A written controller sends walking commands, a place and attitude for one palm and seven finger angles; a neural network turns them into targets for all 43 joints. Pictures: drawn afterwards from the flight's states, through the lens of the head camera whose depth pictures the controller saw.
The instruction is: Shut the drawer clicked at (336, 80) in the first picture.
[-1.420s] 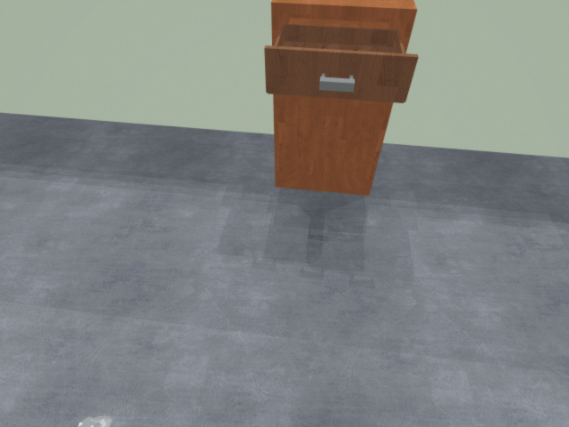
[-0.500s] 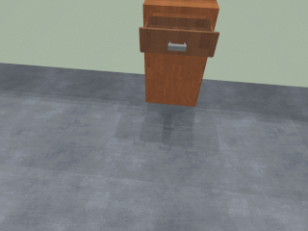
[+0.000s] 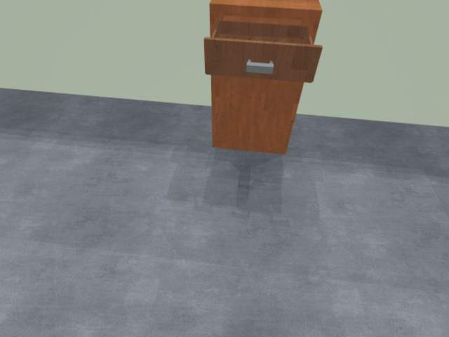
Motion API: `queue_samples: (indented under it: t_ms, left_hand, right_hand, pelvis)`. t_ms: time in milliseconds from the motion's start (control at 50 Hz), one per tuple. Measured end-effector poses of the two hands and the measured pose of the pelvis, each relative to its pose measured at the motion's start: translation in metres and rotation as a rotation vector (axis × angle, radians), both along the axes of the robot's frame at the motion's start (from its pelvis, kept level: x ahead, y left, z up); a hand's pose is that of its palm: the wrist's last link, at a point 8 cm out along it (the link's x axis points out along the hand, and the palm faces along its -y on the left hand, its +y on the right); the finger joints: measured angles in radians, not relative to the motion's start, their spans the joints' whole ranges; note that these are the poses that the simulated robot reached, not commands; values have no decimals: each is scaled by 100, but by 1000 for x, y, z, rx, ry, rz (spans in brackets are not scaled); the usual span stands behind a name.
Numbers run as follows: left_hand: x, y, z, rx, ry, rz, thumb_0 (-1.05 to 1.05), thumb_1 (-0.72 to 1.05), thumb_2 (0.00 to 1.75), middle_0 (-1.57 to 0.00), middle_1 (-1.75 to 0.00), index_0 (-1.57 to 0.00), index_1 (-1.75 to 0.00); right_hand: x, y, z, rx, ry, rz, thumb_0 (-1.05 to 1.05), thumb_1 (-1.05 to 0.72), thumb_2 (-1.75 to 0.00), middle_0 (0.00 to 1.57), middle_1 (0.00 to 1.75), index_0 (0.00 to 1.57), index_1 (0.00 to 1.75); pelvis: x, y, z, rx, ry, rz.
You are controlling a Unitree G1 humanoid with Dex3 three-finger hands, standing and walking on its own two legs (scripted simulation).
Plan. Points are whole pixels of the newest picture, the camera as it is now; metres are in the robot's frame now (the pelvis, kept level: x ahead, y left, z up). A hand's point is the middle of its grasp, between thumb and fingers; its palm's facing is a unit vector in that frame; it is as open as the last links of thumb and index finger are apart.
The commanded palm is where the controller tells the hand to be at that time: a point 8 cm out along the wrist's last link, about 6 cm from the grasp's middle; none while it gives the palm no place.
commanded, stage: look at it before walking up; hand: left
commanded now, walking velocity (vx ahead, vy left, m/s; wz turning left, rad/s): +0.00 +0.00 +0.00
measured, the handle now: (259, 65) +1.05 -0.07 -0.02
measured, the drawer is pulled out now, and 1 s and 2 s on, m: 0.29 0.29 0.29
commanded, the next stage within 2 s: walk to a spot facing it in 0.02 s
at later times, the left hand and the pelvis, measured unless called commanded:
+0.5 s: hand out of the picture +0.08 +0.16 -0.19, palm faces -0.13 -0.97 -0.22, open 7.4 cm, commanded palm none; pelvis +0.06 -0.03 -0.03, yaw -10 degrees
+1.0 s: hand (162, 289) +0.27 +0.17 -0.20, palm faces -0.30 -0.94 -0.19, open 7.4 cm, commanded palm none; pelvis +0.26 -0.03 -0.03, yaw -26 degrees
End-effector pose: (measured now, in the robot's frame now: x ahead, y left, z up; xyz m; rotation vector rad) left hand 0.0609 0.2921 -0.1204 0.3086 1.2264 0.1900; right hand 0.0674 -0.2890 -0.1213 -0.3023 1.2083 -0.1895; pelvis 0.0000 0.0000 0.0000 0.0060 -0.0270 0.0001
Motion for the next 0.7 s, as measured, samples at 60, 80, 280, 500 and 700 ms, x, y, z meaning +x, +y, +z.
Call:
queue_samples:
  t_ms: [60,80,280,500,700]
  left_hand:
    - [0,1,0,2,1,1,1,91,90,-21,-30,-20,-30]
    - [0,1,0,2,2,1,1,91,90,-20,-30,-20,-30]
    - [-6,-12,-12,-33,53,1,0,91,90,-20,-30,-20,-30]
    - [26,-79,-34,-107,121,-75,1,91,90,-20,-30,-20,-30]
    - [52,-117,-16,-134,211,-110,0,91,90,-20,-30,-20,-30]
  right_hand:
    - [2,1,0,1,-1,1,1,-91,-90,20,30,20,30]
    - [2,1,0,1,-1,2,1,-91,-90,20,30,20,30]
    - [-2,14,-10,33,-1,-37,1,-91,-90,20,30,20,30]
    - [-57,13,-50,137,134,-241,1,-91,-90,20,30,20,30]
    - [39,-6,-21,150,-21,-306,1,-91,-90,20,30,19,30]
  pelvis:
    - [1,0,0,0,0,0]
    - [1,0,0,0,0,0]
    - [12,1,-5,2,7,-49]
    - [55,-33,-26,8,10,-173]
    - [113,-49,-3,14,29,-268]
